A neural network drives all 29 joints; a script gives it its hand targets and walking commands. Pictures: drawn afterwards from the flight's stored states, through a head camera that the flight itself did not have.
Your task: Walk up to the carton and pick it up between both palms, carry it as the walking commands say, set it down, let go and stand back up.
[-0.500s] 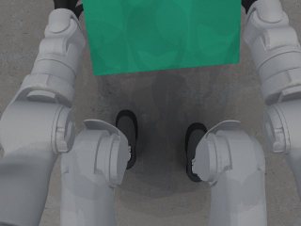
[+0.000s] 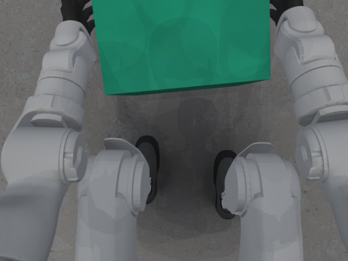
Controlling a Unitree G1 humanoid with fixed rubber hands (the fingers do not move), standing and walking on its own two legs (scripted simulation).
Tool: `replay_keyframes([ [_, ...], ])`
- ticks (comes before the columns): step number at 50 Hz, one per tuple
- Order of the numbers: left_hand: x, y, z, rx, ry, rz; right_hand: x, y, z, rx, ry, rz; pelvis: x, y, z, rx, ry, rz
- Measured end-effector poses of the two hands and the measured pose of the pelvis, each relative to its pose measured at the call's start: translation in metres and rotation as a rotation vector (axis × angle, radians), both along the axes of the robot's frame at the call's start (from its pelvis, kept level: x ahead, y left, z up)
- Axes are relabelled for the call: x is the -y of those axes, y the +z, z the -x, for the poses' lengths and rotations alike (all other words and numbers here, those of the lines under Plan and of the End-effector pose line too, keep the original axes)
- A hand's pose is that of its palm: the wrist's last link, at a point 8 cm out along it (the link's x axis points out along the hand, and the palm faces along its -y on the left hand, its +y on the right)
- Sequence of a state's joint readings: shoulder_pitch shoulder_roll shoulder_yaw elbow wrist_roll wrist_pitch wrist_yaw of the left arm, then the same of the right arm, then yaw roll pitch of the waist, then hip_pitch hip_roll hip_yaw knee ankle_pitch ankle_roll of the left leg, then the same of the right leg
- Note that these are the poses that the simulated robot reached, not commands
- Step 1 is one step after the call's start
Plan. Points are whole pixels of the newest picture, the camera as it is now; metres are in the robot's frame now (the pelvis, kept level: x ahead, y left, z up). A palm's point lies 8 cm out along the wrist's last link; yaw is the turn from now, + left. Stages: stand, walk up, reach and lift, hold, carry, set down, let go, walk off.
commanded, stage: reach and lift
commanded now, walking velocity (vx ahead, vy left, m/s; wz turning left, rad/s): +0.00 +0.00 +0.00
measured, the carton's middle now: (180, 27) +0.54 +0.04 -0.24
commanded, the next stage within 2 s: none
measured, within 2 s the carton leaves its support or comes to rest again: neither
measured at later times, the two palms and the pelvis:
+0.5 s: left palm (53, 4) +0.53 +0.22 -0.09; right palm out of the picture +0.56 -0.15 -0.09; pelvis +0.00 +0.00 +0.03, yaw +0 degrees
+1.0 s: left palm out of the picture +0.51 +0.22 -0.02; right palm out of the picture +0.54 -0.15 -0.02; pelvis +0.01 +0.00 +0.08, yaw +0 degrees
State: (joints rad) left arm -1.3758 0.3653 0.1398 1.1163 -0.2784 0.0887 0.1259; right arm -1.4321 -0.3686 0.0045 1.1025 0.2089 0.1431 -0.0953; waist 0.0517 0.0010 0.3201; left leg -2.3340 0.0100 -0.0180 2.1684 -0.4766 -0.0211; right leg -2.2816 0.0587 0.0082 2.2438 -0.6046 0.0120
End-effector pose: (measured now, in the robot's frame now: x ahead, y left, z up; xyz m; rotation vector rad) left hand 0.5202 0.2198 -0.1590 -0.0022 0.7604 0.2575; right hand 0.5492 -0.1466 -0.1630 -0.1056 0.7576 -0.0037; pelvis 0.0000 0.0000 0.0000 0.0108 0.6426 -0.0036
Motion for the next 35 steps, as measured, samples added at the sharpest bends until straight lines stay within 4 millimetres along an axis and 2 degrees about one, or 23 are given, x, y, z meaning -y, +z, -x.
replay_keyframes([
  [14,-0.002,0.044,-0.007,0.049,0.006,0.006,-0.002,0.049,-0.010,0.048,-0.002,0.000,0.000,0.011,0.002,-0.036,0.006,0.003],
  [27,0.001,0.077,-0.004,0.056,0.005,0.006,0.000,0.082,-0.006,0.053,-0.015,-0.006,-0.002,0.032,-0.003,-0.118,0.007,0.007],
  [35,0.001,0.093,-0.002,0.061,0.013,0.005,0.000,0.096,-0.004,0.057,-0.018,-0.014,-0.001,0.044,-0.006,-0.156,0.004,0.005],
])
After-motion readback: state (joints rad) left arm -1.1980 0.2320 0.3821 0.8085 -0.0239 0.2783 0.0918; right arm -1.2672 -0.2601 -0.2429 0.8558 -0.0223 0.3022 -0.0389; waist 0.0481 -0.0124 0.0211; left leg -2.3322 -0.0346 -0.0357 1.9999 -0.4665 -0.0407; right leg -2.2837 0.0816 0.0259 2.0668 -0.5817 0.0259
